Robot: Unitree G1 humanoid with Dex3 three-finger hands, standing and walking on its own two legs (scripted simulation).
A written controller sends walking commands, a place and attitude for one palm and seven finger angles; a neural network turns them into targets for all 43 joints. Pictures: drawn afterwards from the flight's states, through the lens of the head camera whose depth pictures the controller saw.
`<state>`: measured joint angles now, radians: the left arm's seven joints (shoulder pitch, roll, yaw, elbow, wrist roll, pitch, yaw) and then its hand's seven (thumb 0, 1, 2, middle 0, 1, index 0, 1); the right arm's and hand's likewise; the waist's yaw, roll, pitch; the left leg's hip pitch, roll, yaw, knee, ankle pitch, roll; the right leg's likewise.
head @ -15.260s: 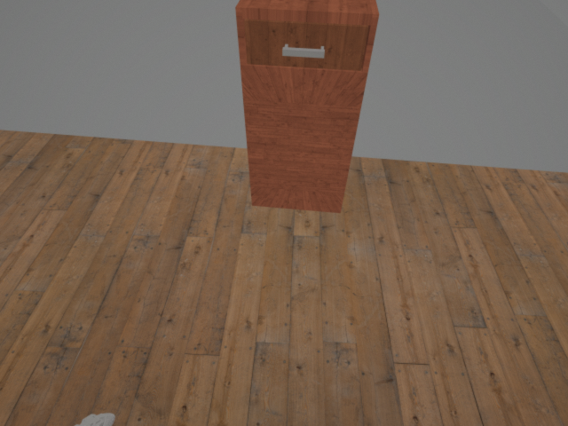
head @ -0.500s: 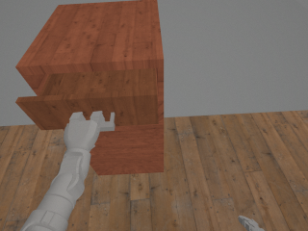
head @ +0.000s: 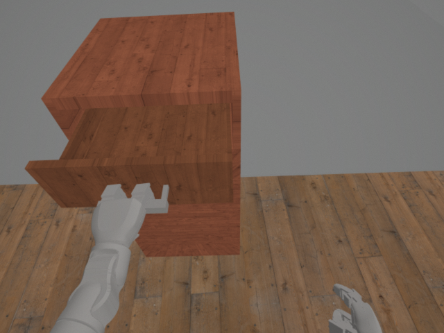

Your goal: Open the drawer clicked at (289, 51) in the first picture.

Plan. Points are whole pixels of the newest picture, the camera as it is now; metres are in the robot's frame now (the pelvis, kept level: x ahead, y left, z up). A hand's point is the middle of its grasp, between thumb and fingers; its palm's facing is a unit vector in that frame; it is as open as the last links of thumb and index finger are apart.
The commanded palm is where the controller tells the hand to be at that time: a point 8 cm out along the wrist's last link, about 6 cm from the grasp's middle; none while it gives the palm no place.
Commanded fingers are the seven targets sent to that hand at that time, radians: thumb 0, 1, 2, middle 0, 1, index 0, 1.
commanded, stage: pull the drawer open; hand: left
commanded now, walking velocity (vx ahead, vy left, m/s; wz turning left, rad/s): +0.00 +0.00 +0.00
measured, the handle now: (135, 198) +0.36 +0.20 +0.03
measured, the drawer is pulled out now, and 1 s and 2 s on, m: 0.17 0.29 0.30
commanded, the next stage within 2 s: open the thumb to release the handle in 1.26 s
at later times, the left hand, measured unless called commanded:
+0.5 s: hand (125, 261) +0.24 +0.20 +0.01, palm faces +0.03 -0.11 -0.99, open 5.6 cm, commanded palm +0.20 +0.20 +0.06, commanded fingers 0.00 0.90 0.90 -0.40 -1.35 -0.40 -1.35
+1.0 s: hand (118, 292) +0.19 +0.19 +0.01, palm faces +0.03 -0.13 -0.99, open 5.7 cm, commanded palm +0.14 +0.20 +0.06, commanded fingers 0.00 0.90 0.90 -0.40 -1.35 -0.40 -1.35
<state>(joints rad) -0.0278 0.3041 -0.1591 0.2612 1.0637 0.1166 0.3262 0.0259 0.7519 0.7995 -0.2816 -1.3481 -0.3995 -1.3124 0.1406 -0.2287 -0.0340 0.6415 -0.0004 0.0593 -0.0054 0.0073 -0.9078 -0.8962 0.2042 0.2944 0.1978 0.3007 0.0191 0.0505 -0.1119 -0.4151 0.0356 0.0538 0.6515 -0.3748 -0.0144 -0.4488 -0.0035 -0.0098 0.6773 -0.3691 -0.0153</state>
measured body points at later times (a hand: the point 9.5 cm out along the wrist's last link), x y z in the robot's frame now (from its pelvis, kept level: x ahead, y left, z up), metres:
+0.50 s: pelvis +0.00 +0.00 +0.00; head +0.01 -0.03 +0.45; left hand +0.23 +0.20 +0.06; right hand +0.19 -0.23 -0.11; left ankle -0.03 +0.13 -0.72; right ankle -0.02 -0.11 -0.72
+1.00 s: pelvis -0.01 -0.01 -0.01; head +0.01 -0.04 +0.44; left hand +0.18 +0.20 +0.07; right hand +0.20 -0.22 -0.10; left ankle -0.03 +0.13 -0.72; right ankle -0.02 -0.11 -0.72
